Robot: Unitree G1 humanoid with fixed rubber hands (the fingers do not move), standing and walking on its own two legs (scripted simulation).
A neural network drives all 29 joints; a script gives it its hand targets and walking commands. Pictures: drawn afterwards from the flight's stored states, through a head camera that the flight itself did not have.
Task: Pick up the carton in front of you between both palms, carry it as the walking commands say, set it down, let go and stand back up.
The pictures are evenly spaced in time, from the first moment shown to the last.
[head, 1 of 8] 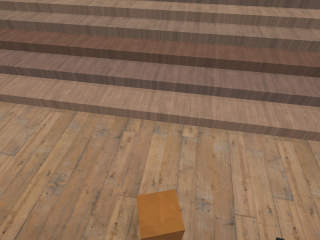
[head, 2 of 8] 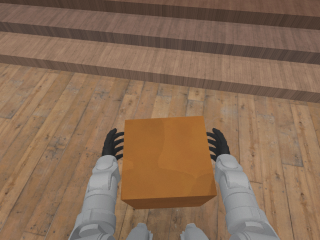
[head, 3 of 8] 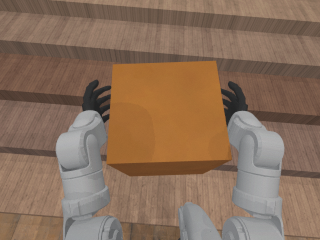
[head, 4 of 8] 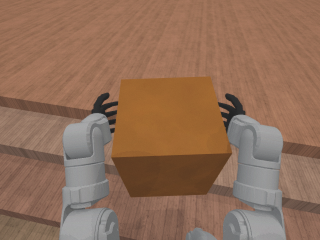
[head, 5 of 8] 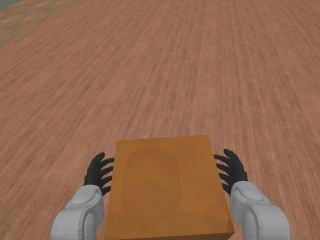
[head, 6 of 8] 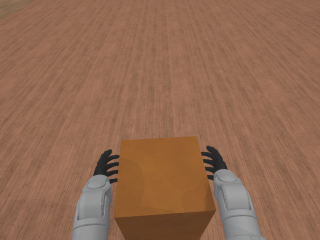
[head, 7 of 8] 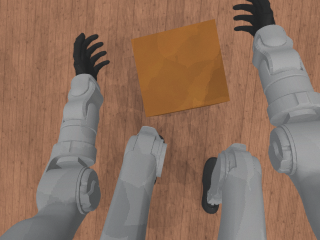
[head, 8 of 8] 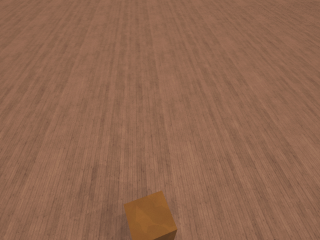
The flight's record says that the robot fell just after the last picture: no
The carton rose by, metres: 1.77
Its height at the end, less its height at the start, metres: +1.03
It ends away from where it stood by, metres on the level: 6.63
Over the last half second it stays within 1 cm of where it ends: yes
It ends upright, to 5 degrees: yes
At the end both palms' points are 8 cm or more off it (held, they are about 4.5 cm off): yes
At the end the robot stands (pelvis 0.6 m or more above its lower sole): yes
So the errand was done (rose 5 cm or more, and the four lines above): yes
